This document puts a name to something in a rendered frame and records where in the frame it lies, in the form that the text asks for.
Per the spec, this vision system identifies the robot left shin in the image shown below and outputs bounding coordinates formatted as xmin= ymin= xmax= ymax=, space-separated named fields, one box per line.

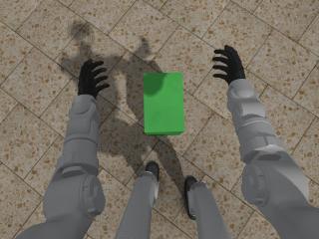
xmin=134 ymin=171 xmax=157 ymax=185

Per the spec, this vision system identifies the left robot forearm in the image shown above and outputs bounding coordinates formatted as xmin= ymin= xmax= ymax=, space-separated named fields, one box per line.
xmin=43 ymin=94 xmax=101 ymax=218

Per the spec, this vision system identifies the right robot upper arm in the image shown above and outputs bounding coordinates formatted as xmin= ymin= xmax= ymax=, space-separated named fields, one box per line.
xmin=240 ymin=160 xmax=319 ymax=239

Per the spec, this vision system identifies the carton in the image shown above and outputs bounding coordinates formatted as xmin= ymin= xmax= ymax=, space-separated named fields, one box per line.
xmin=144 ymin=72 xmax=185 ymax=136

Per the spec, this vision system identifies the right robot forearm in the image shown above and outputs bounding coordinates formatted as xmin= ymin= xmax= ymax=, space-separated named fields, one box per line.
xmin=226 ymin=79 xmax=309 ymax=197

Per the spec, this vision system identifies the right robot hand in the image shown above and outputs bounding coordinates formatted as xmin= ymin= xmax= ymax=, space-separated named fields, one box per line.
xmin=212 ymin=45 xmax=246 ymax=85

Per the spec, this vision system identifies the left robot hand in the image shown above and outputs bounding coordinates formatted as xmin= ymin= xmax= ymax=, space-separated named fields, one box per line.
xmin=78 ymin=59 xmax=110 ymax=100

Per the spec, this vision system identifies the right robot thigh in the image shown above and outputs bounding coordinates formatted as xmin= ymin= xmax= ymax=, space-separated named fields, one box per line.
xmin=187 ymin=186 xmax=232 ymax=239

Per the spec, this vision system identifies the left robot upper arm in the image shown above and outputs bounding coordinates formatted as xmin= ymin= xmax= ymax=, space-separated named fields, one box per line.
xmin=15 ymin=173 xmax=106 ymax=239

